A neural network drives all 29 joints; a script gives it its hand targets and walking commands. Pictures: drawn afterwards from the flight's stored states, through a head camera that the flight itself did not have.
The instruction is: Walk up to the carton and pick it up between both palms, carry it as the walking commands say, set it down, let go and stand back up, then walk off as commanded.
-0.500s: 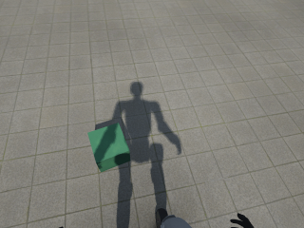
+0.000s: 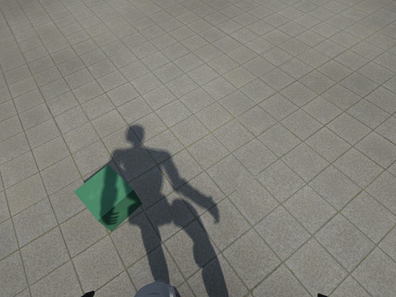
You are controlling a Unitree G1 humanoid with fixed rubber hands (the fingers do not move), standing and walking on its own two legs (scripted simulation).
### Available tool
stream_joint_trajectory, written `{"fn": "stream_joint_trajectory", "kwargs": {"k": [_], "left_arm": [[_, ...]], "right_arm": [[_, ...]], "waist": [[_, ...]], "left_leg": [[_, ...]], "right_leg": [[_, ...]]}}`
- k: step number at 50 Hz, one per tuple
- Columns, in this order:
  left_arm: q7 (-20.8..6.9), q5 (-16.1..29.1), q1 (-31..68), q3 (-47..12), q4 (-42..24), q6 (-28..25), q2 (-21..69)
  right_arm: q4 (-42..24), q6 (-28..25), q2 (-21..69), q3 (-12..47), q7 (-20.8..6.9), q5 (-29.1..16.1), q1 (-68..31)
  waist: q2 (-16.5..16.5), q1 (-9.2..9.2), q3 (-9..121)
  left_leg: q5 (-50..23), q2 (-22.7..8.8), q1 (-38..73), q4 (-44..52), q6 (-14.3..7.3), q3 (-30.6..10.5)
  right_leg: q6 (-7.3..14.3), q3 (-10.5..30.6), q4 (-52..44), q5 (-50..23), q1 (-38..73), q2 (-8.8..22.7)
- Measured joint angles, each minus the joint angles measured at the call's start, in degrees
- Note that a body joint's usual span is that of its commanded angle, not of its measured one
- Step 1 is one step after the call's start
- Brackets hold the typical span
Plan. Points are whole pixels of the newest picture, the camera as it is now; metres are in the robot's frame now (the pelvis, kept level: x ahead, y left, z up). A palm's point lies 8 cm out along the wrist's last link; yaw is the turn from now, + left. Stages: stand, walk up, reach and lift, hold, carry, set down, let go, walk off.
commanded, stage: walk off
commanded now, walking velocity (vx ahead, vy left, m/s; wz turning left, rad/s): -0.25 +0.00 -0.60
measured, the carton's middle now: (109, 197) +0.60 +0.50 -0.67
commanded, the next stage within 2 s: none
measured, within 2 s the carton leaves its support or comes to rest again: neither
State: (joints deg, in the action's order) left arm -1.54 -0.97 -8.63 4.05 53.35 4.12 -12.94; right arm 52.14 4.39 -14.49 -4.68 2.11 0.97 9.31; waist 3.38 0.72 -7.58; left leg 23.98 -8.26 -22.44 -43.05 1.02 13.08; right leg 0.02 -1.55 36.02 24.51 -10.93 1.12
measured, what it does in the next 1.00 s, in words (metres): walks backwards, turning right: left foot, then right foot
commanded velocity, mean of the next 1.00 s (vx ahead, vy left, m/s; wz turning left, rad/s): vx -0.25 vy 0.00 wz -0.60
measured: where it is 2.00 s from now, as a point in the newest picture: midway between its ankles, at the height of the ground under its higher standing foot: outside the picture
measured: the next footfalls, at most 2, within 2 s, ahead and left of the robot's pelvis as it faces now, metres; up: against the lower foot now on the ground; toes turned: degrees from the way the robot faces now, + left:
left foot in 0.50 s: -0.07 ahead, +0.15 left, +0.00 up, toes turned -17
right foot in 1.00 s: -0.30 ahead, +0.02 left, +0.00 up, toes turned -40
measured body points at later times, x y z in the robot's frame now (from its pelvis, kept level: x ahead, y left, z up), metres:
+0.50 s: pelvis -0.09 +0.04 +0.01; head -0.02 +0.05 +0.45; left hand +0.04 +0.28 -0.15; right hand -0.03 -0.25 -0.11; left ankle -0.11 +0.16 -0.73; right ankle -0.06 -0.11 -0.72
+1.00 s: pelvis -0.22 +0.10 +0.00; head -0.18 +0.06 +0.44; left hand +0.02 +0.28 -0.13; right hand -0.30 -0.16 -0.15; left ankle -0.11 +0.16 -0.72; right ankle -0.33 +0.04 -0.72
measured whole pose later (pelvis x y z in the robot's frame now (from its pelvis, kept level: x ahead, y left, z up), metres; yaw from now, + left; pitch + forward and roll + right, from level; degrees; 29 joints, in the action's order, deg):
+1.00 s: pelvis -0.22 +0.10 +0.00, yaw -36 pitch -1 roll +1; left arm -2.0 -0.2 -7.2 4.5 53.0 4.8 -15.9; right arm 50.6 3.0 -14.1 -3.7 1.5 1.3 8.4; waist 0.6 0.2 -8.5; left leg 14.6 -7.8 -19.8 -36.7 -2.0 18.4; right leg -3.4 -2.2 37.5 25.1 -11.1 3.0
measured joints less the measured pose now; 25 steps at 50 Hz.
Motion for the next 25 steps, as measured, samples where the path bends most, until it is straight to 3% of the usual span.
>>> {"fn": "stream_joint_trajectory", "kwargs": {"k": [2, 5, 10, 20, 25], "left_arm": [[0.5, -0.6, -1.2, -0.3, -0.4, -0.8, 0.4], [2.1, -0.9, -2.6, -0.7, 0.1, -0.7, 0.7], [2.2, -0.2, -2.1, -0.1, 0.2, -1.2, -0.2], [2.1, -0.7, -0.7, 0.1, -0.7, -1.6, -1.3], [1.5, 0.0, -0.3, 0.7, 0.0, -0.5, -1.7]], "right_arm": [[0.7, 1.5, -0.2, -0.2, 0.1, 0.0, 0.7], [1.0, 1.7, -0.3, -0.8, -0.9, 0.0, 0.4], [0.1, 0.4, -0.7, -1.3, -1.4, 0.2, -0.5], [-2.6, 0.4, 1.2, -0.2, 0.1, -1.6, -5.9], [-3.1, -1.0, 1.4, 0.5, 0.6, -2.2, -5.2]], "waist": [[-1.6, -0.67, 0.7], [-3.2, -0.84, 1.2], [-4.2, -0.49, 1.4], [-5.6, -2.43, 0.5], [-5.7, -2.4, 1.8]], "left_leg": [[5.6, 3.0, -3.7, -11.0, 0.9, -3.8], [3.2, 5.1, -7.3, -23.0, 1.8, -7.7], [0.0, 6.0, -7.1, -26.0, 2.6, -11.2], [2.3, 9.3, 0.8, -4.4, 3.5, -14.0], [-5.1, 9.1, 9.7, 15.3, 1.7, -14.0]], "right_leg": [[0.8, 2.3, -0.5, -1.2, -1.5, 0.8], [0.1, 5.2, -5.3, -5.8, -1.8, 0.8], [1.4, 7.9, -9.1, -9.9, -3.3, -0.5], [-0.6, 12.7, -10.6, -15.9, -8.8, -3.2], [-3.1, 14.4, -8.7, -16.4, -12.4, -5.6]]}}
